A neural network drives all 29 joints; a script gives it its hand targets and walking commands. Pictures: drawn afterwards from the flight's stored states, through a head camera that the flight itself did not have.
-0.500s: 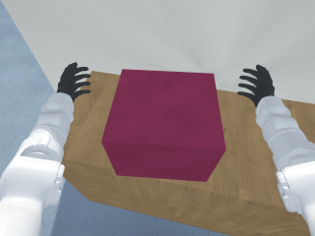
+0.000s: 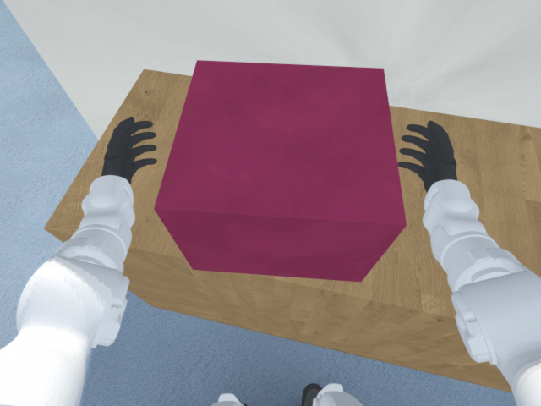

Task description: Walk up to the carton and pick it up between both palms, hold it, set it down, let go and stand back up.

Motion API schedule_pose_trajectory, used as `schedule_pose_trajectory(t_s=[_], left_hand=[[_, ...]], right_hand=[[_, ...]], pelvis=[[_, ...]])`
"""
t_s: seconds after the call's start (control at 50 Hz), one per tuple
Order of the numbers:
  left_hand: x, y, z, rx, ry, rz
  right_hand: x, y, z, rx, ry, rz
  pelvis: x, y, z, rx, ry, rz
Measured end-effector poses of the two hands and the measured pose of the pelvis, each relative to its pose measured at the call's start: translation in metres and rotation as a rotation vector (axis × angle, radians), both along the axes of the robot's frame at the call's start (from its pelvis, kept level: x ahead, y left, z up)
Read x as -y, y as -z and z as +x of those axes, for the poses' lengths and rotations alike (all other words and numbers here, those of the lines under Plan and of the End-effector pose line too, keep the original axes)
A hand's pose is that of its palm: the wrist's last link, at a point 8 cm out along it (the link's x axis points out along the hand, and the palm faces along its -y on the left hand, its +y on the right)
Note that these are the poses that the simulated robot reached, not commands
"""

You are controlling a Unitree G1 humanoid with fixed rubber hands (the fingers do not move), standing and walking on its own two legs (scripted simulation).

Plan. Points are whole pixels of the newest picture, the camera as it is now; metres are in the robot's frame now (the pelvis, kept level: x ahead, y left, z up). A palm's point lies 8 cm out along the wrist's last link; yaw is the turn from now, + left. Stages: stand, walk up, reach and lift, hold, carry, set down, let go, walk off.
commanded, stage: reach and lift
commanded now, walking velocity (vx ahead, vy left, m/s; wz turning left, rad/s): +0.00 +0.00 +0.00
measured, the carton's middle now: (282, 175) +0.47 -0.01 +0.01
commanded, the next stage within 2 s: none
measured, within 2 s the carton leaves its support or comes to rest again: neither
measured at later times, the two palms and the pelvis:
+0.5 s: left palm (143, 176) +0.45 +0.21 +0.04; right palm (410, 176) +0.45 -0.20 +0.04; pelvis -0.01 +0.00 -0.02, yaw +0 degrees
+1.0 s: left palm (153, 178) +0.45 +0.19 +0.04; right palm (409, 178) +0.44 -0.19 +0.04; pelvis -0.01 +0.01 -0.02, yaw -1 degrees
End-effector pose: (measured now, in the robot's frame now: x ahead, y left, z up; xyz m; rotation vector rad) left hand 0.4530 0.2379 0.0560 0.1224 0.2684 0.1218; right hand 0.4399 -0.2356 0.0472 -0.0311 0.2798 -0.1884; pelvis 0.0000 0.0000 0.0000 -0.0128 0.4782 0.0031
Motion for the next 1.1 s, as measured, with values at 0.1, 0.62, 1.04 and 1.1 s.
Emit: schedule_pose_trajectory(t_s=[0.1,0.62,1.04,1.1], left_hand=[[0.004,0.011,0.0,0.016,0.003,-0.007],[0.045,0.019,0.001,0.042,0.067,-0.056],[0.044,0.017,-0.001,0.05,0.052,-0.048],[0.045,0.017,-0.001,0.054,0.056,-0.048]], right_hand=[[0.001,0.008,-0.001,0.023,0.0,-0.002],[-0.04,0.005,0.003,0.051,0.0,0.017],[-0.041,0.005,0.001,0.05,0.02,0.022],[-0.042,0.005,0.001,0.051,0.024,0.023]], pelvis=[[0.001,0.008,-0.004,-0.025,0.004,0.002],[-0.004,0.02,-0.011,-0.016,0.001,-0.003],[-0.011,0.016,-0.007,0.001,0.01,-0.008],[-0.011,0.016,-0.007,0.002,0.009,-0.009]])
